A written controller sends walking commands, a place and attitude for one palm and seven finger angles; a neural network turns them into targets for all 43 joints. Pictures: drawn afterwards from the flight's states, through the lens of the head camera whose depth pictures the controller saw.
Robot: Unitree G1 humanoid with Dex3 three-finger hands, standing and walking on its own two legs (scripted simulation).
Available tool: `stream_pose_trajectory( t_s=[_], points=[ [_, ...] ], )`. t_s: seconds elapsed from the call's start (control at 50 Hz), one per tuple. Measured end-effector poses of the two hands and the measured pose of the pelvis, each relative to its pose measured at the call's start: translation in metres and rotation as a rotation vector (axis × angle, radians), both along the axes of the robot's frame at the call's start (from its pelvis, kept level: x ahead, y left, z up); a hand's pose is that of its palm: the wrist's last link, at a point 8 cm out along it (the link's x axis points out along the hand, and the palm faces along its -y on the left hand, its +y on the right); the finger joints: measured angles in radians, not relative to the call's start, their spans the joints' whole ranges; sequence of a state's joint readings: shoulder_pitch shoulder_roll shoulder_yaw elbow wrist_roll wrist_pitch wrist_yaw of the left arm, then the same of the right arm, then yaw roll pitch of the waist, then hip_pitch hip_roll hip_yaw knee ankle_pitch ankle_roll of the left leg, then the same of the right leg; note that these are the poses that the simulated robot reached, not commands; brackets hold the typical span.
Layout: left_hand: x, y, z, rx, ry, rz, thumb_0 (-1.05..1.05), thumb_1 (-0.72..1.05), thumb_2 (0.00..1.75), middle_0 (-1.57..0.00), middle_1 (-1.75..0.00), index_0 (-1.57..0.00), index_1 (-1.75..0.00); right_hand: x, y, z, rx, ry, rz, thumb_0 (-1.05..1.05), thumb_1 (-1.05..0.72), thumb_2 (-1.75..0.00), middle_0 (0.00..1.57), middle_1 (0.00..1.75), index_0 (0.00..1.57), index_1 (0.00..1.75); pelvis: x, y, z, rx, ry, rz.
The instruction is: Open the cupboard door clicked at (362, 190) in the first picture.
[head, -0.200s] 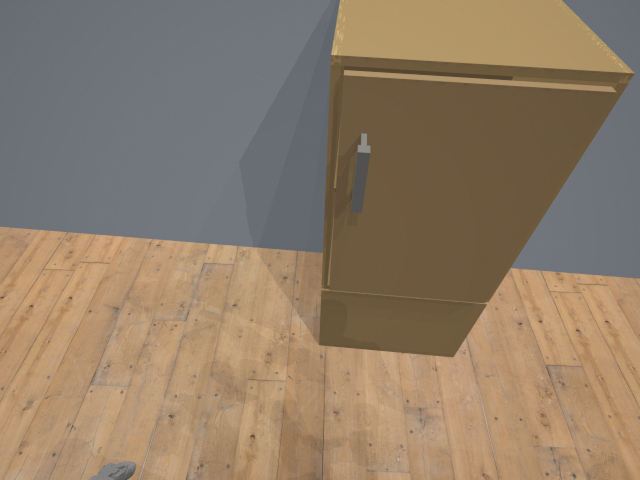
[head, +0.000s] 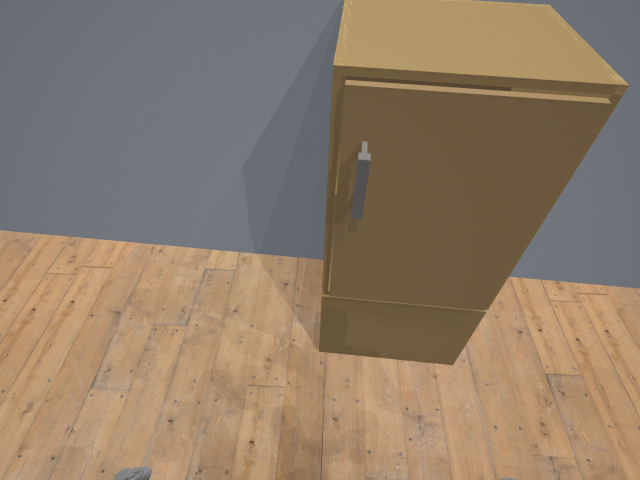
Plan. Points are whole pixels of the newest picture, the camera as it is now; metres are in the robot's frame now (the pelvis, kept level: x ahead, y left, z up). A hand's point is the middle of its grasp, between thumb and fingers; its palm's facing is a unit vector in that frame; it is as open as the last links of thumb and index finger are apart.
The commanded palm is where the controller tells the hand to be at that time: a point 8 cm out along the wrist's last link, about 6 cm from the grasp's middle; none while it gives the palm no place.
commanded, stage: stand and wait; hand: left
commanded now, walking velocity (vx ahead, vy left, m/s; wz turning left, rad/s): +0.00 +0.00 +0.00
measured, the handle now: (360, 180) +0.62 -0.04 +0.02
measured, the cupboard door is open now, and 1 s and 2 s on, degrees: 0 0 0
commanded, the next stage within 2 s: look at it before walking up in 0.78 s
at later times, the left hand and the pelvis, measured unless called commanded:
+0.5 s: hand out of the picture +0.04 +0.22 -0.16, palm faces -0.01 -0.95 -0.30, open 7.4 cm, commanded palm none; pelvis -0.01 -0.01 +0.01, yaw +0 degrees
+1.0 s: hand out of the picture +0.04 +0.20 -0.16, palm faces -0.01 -0.96 -0.27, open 7.4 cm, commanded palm none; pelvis -0.01 -0.01 +0.01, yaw +0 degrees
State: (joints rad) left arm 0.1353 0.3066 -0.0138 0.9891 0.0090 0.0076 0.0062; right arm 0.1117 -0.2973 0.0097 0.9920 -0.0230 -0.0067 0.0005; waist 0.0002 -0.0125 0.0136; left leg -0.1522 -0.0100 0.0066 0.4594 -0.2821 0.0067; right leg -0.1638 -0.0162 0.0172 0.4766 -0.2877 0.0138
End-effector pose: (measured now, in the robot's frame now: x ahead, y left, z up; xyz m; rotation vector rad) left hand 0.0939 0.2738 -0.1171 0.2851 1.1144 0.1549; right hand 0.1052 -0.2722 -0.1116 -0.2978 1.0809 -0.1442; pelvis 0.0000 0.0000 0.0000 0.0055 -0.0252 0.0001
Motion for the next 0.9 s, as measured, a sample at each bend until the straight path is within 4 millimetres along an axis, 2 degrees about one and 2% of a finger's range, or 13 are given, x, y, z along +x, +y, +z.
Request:
stream_pose_trajectory(
  t_s=[0.12, 0.28, 0.4, 0.6, 0.9],
  points=[
    [-0.017, -0.004, -0.004, -0.008, 0.04, 0.019, 0.01, 0.9, 0.9, -0.2, -0.3, -0.2, -0.3, -0.01, -0.001, -0.002, 0.004, 0.031, -0.008, 0.0, -0.9, -0.9, 0.2, 0.3, 0.21, 0.3, -0.003, -0.003, 0.002, 0.0, -0.003, 0.001],
    [-0.044, -0.004, -0.007, -0.002, 0.106, 0.043, 0.01, 0.9, 0.9, -0.2, -0.3, -0.2, -0.3, -0.039, -0.01, -0.006, -0.003, 0.106, -0.038, 0.0, -0.9, -0.9, 0.2, 0.3, 0.21, 0.3, -0.008, -0.006, 0.003, -0.001, -0.007, 0.001],
    [-0.057, -0.004, -0.007, 0.003, 0.138, 0.054, 0.01, 0.9, 0.9, -0.2, -0.3, -0.2, -0.3, -0.06, -0.014, -0.009, -0.005, 0.157, -0.056, 0.0, -0.9, -0.9, 0.2, 0.3, 0.21, 0.3, -0.012, -0.008, 0.005, -0.001, -0.007, 0.002],
    [-0.061, -0.009, -0.007, -0.003, 0.138, 0.055, 0.01, 0.9, 0.9, -0.2, -0.3, -0.2, -0.3, -0.077, -0.013, -0.012, 0.006, 0.19, -0.068, 0.0, -0.9, -0.9, 0.2, 0.3, 0.21, 0.3, -0.017, -0.01, 0.006, -0.002, -0.009, 0.003],
    [-0.062, -0.022, -0.01, -0.024, 0.148, 0.055, 0.01, 0.9, 0.9, -0.2, -0.3, -0.2, -0.3, -0.08, -0.005, -0.016, 0.033, 0.203, -0.07, 0.0, -0.9, -0.9, 0.2, 0.3, 0.21, 0.3, -0.017, -0.013, 0.006, -0.001, 0.002, 0.002]
  ],
)
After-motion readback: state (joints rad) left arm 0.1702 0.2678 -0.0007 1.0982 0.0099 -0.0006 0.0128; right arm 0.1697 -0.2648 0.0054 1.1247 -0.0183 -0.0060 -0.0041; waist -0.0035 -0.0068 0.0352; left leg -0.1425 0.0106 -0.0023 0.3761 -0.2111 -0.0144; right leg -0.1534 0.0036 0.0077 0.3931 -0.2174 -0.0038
